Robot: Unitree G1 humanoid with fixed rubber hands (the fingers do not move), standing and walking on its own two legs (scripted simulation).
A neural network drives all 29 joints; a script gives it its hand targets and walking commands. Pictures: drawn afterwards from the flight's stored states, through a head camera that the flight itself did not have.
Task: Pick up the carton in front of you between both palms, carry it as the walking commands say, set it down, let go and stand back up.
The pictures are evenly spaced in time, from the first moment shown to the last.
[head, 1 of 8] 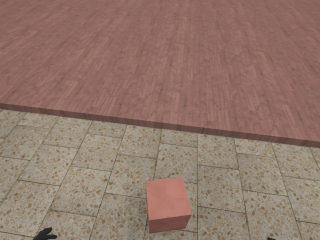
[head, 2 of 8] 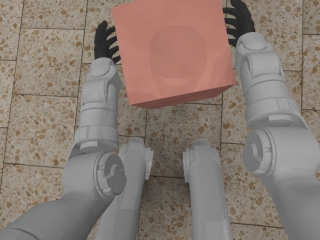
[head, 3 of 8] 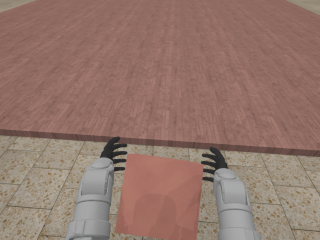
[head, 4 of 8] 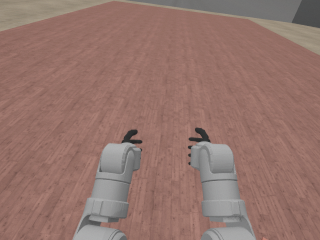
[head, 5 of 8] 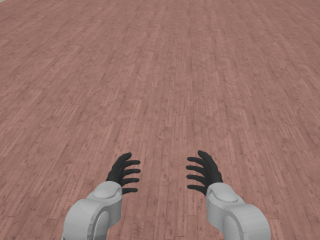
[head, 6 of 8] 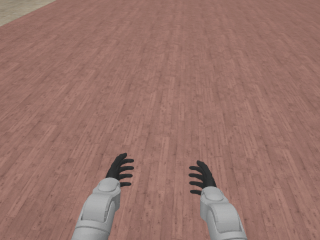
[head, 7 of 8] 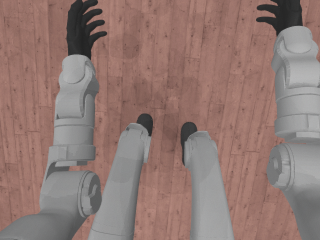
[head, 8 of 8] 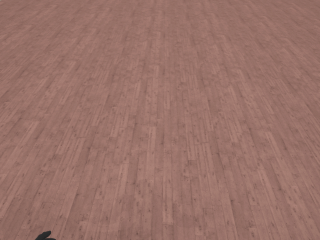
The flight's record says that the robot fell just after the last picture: no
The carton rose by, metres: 0.66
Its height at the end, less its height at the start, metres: +0.06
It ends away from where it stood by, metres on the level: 1.34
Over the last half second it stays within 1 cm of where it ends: yes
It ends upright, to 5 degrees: no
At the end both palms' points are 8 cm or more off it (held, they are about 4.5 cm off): yes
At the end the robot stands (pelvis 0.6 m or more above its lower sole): yes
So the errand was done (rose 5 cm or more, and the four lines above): no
